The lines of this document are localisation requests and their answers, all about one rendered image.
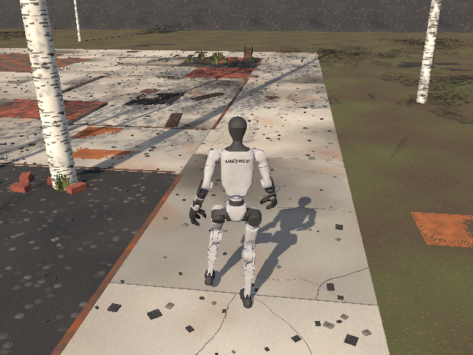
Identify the left robot foot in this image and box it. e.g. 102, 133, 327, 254
205, 269, 215, 285

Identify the right robot hand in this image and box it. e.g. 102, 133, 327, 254
260, 197, 277, 209

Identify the left robot hand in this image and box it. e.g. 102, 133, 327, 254
189, 208, 206, 226

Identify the robot head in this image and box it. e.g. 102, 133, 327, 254
225, 116, 250, 152

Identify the robot left forearm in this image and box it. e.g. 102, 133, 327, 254
191, 179, 208, 211

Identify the left robot upper arm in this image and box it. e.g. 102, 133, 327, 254
201, 149, 222, 190

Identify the robot right forearm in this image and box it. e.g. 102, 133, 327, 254
265, 177, 276, 200

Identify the right robot upper arm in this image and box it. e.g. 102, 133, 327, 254
253, 149, 273, 189

